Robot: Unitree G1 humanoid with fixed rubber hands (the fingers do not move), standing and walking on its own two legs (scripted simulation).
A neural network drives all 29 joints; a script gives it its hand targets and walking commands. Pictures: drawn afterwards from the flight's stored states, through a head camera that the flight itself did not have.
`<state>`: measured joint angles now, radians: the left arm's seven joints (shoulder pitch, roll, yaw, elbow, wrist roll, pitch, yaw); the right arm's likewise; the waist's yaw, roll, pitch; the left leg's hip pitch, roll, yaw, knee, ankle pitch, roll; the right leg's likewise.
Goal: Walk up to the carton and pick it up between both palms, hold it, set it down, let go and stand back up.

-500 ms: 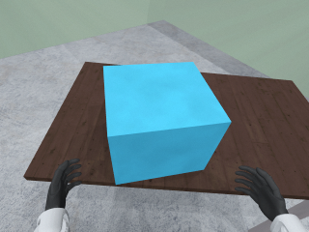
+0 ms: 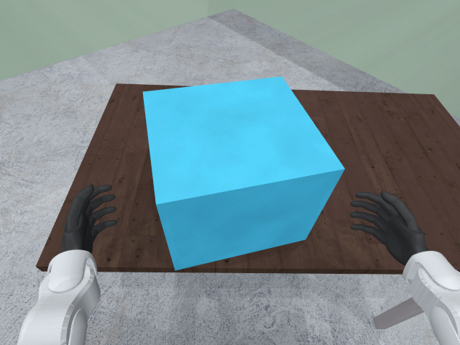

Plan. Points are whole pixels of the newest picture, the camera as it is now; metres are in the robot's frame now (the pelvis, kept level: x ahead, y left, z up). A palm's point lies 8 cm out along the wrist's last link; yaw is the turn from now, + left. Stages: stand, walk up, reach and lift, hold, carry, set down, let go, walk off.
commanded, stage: reach and lift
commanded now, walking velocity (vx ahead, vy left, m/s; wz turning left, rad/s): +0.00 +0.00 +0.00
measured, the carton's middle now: (229, 171) +0.43 +0.01 +0.05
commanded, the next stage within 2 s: none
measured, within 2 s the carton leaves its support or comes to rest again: neither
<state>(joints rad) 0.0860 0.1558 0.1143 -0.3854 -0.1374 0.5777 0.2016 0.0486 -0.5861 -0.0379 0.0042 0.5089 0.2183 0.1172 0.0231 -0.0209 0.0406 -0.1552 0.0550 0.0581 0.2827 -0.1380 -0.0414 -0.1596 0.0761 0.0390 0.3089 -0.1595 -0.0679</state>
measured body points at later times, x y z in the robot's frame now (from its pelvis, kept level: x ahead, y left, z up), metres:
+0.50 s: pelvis -0.01 -0.01 +0.00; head +0.02 -0.02 +0.45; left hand +0.32 +0.24 +0.13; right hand +0.38 -0.24 +0.12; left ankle +0.00 +0.14 -0.75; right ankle +0.00 -0.08 -0.75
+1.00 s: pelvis +0.00 +0.00 +0.00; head +0.05 +0.00 +0.44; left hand +0.37 +0.25 +0.16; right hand +0.46 -0.22 +0.17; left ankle +0.00 +0.14 -0.75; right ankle +0.00 -0.08 -0.75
